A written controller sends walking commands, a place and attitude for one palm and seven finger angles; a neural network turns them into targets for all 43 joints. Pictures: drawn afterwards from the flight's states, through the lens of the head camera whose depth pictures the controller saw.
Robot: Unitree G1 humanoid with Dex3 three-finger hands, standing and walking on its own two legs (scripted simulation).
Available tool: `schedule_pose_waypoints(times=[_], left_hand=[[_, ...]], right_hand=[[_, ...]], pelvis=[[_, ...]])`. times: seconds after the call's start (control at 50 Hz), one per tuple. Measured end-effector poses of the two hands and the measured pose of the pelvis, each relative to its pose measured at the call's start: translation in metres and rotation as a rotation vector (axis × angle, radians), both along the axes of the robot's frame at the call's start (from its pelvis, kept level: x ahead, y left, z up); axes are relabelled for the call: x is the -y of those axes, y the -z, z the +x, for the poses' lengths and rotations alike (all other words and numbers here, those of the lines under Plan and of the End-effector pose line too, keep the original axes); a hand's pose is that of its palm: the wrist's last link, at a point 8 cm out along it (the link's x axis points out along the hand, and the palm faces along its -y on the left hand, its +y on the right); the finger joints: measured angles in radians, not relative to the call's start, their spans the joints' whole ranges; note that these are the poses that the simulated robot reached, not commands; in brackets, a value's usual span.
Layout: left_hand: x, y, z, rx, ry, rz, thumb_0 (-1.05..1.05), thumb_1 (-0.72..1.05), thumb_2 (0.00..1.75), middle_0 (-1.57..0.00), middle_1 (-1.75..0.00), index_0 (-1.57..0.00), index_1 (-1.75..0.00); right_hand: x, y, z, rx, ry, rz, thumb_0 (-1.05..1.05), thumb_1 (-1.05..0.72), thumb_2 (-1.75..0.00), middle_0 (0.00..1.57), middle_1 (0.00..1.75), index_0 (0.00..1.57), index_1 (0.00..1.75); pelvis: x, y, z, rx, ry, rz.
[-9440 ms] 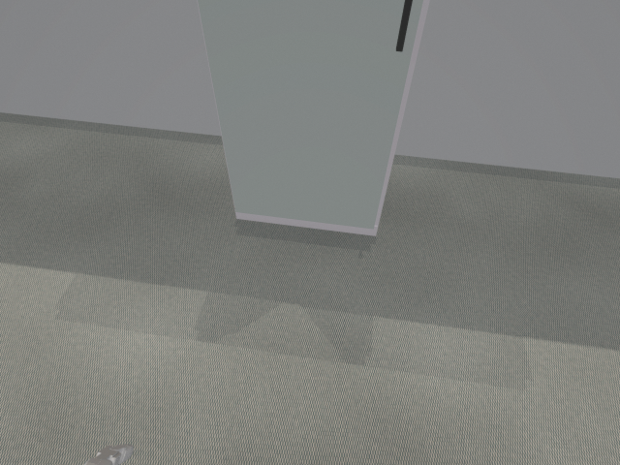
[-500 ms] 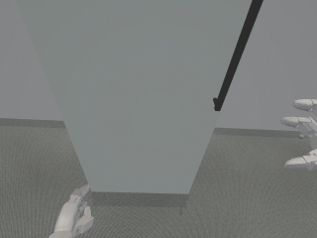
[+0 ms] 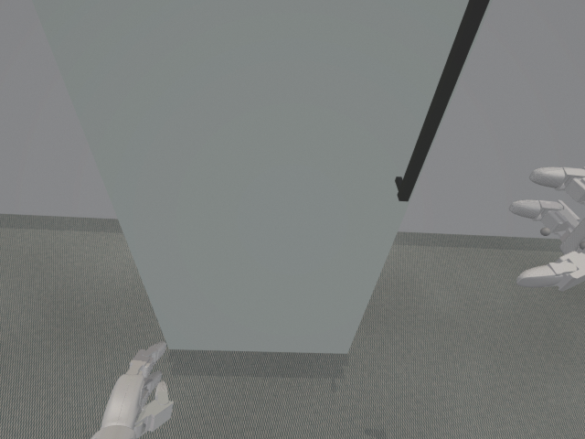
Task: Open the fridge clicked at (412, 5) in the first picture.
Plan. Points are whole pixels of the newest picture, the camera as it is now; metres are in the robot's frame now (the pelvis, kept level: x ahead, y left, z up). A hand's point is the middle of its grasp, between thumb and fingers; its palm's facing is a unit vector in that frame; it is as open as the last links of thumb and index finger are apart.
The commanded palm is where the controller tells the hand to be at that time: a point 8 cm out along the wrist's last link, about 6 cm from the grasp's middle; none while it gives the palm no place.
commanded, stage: move the hooked fingers beside the handle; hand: right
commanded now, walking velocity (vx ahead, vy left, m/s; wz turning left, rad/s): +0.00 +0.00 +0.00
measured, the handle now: (441, 82) +0.53 -0.19 +0.27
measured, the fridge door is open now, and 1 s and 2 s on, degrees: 0 0 0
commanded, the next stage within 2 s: none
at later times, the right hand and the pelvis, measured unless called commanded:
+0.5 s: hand (516, 201) +0.37 -0.27 +0.19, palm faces +0.06 +1.00 -0.04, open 14.0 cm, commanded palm +0.35 -0.32 +0.19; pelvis +0.01 -0.01 +0.00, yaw +1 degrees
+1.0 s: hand (486, 172) +0.44 -0.26 +0.18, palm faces +0.03 +1.00 -0.02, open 14.0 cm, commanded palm +0.41 -0.31 +0.19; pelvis +0.02 -0.02 +0.00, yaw +2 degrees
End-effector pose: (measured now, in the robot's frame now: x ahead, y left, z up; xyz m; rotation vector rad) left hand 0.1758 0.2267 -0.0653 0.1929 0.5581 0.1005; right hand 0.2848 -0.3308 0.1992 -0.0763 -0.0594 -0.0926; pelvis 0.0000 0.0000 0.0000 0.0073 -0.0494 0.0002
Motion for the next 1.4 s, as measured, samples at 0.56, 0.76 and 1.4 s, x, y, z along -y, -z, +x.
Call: schedule_pose_waypoints(times=[0.56, 0.76, 1.4], left_hand=[[-0.004, 0.012, -0.033, -0.122, -0.081, 0.021, 0.01, 0.90, 0.90, -0.20, -0.30, -0.20, -0.30], [-0.005, 0.015, -0.038, -0.165, -0.097, 0.032, 0.01, 0.90, 0.90, -0.20, -0.30, -0.20, -0.30], [-0.018, 0.032, -0.098, -0.418, -0.202, 0.064, 0.01, 0.90, 0.90, -0.20, -0.30, -0.20, -0.30]], right_hand=[[-0.006, 0.008, 0.067, -0.028, -0.040, 0.040, -0.01, 0.50, -0.30, 0.30, 1.20, 0.30, 1.20], [-0.009, 0.009, 0.093, -0.039, -0.048, 0.050, -0.01, 0.50, -0.30, 0.30, 1.20, 0.30, 1.20], [-0.020, 0.016, 0.167, -0.074, -0.070, 0.065, -0.01, 0.50, -0.30, 0.30, 1.20, 0.30, 1.20]], pelvis=[[0.012, -0.001, 0.007, -0.054, -0.020, 0.000], [0.015, -0.001, 0.011, -0.076, -0.022, 0.003], [0.020, 0.000, 0.023, -0.152, -0.036, 0.009]])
